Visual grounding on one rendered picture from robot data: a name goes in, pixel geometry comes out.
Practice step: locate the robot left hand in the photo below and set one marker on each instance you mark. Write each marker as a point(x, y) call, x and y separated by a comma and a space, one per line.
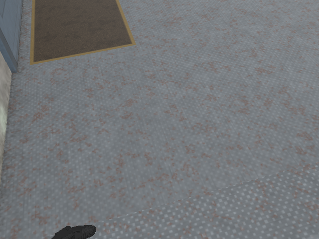
point(77, 232)

